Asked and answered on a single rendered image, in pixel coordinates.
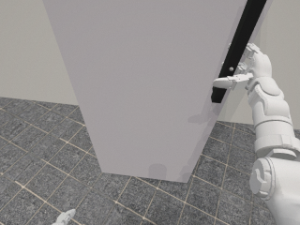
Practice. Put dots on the robot right hand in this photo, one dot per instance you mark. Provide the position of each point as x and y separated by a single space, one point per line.
258 66

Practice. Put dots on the robot right upper arm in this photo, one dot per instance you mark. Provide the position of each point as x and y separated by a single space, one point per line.
277 182

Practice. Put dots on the robot right forearm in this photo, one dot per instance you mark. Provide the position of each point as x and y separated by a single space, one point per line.
272 121

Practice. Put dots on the robot left hand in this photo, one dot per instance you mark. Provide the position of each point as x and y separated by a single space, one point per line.
64 218

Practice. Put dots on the fridge door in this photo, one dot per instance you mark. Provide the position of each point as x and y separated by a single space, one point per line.
142 72

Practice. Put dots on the handle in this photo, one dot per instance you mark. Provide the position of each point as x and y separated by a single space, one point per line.
247 23

